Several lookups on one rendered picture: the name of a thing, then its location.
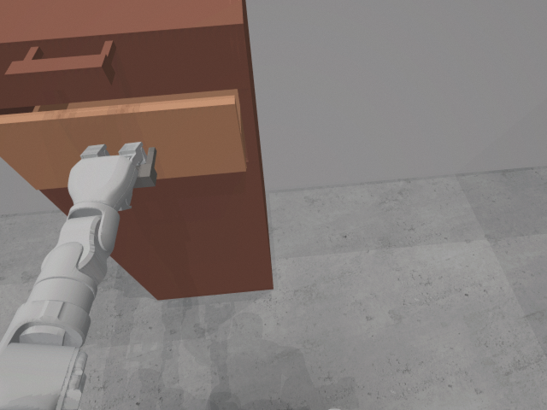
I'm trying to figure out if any robot left hand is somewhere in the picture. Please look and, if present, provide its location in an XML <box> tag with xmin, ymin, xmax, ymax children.
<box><xmin>68</xmin><ymin>142</ymin><xmax>147</xmax><ymax>212</ymax></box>

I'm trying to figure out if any drawer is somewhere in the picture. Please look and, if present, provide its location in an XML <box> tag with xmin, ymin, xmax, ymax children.
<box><xmin>0</xmin><ymin>89</ymin><xmax>247</xmax><ymax>190</ymax></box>

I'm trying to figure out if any cabinet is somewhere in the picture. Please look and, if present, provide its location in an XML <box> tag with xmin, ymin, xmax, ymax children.
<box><xmin>0</xmin><ymin>0</ymin><xmax>274</xmax><ymax>301</ymax></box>

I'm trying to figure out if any robot left forearm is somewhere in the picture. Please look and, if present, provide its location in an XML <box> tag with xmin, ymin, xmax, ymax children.
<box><xmin>0</xmin><ymin>202</ymin><xmax>120</xmax><ymax>356</ymax></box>

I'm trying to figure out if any robot left upper arm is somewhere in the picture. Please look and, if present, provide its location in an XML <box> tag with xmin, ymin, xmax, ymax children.
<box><xmin>0</xmin><ymin>343</ymin><xmax>88</xmax><ymax>410</ymax></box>

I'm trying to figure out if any handle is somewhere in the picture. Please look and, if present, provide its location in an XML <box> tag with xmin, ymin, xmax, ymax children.
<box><xmin>133</xmin><ymin>147</ymin><xmax>157</xmax><ymax>188</ymax></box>
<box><xmin>5</xmin><ymin>54</ymin><xmax>115</xmax><ymax>93</ymax></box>

